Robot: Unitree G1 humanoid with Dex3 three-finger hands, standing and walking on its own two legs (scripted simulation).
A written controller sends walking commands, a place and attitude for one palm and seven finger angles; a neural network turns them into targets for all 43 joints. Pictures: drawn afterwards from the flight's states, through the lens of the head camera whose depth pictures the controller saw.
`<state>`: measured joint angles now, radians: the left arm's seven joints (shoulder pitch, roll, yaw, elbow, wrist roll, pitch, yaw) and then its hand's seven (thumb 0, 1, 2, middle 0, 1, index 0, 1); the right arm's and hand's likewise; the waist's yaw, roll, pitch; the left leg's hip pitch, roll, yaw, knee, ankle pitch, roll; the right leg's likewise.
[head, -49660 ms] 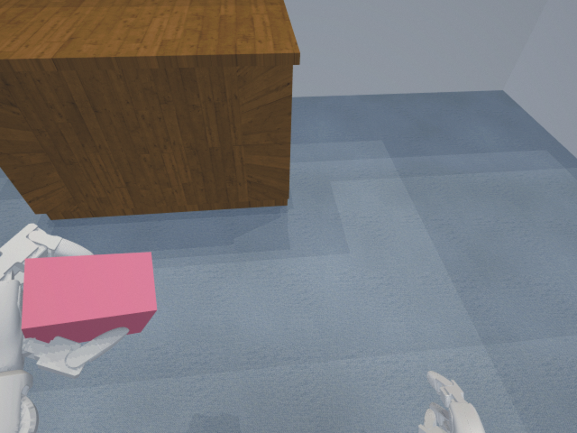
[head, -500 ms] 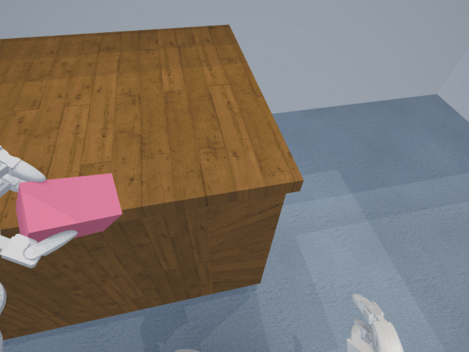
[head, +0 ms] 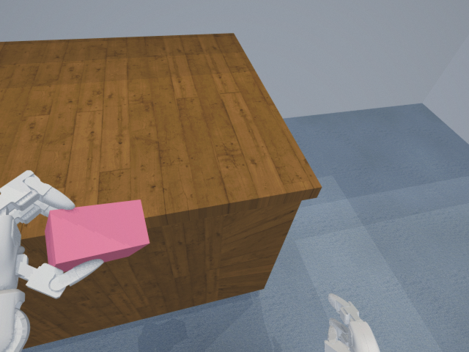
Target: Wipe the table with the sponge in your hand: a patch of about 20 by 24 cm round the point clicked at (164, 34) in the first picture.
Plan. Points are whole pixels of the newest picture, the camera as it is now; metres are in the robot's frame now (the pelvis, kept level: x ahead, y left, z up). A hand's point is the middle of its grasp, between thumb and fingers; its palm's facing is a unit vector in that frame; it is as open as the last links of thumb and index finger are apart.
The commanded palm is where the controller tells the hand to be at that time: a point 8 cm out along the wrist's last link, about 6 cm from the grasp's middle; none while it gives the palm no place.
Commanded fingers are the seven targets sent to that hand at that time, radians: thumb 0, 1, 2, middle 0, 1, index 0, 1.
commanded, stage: come to a stop and stand still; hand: left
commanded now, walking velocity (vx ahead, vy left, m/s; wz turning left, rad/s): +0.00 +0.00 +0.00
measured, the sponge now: (108, 234) +0.24 +0.21 +0.11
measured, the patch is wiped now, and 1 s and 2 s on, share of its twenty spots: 0.90 0.90 0.90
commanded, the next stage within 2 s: look again from close up in 0.06 s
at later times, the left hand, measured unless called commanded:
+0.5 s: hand (91, 221) +0.24 +0.23 +0.14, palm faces +0.38 -0.85 -0.38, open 10.1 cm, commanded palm +0.18 +0.26 +0.18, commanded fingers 0.00 0.10 1.30 -1.20 -1.60 -1.20 -1.60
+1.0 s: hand (90, 198) +0.27 +0.24 +0.15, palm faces +0.35 -0.86 -0.38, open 10.1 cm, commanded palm +0.21 +0.27 +0.18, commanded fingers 0.00 0.10 1.30 -1.20 -1.60 -1.20 -1.60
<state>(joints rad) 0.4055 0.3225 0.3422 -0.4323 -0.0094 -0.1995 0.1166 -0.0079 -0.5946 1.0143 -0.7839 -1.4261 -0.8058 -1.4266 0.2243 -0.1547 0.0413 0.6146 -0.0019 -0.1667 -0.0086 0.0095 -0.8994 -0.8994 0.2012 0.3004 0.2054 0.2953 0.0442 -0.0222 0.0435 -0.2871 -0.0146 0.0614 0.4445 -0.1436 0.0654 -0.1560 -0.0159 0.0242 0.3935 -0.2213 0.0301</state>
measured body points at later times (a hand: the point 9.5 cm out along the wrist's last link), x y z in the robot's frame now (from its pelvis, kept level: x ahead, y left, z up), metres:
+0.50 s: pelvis +0.02 -0.02 +0.00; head +0.04 -0.01 +0.45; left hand +0.21 +0.27 +0.16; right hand +0.20 -0.25 -0.07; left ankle +0.06 +0.07 -0.74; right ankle +0.00 -0.16 -0.74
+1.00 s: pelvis +0.04 +0.00 -0.01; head +0.05 +0.01 +0.44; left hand +0.24 +0.28 +0.17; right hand +0.21 -0.24 -0.08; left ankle +0.06 +0.07 -0.74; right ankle +0.00 -0.16 -0.74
